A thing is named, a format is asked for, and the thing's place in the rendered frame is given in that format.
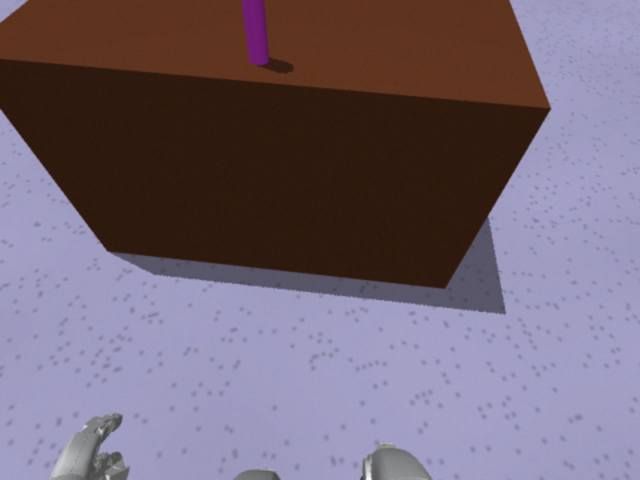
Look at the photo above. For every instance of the left robot hand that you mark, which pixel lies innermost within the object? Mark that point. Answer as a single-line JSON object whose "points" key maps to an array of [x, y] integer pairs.
{"points": [[80, 454]]}

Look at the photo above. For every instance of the can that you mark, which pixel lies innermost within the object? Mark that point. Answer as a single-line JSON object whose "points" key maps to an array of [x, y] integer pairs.
{"points": [[256, 32]]}

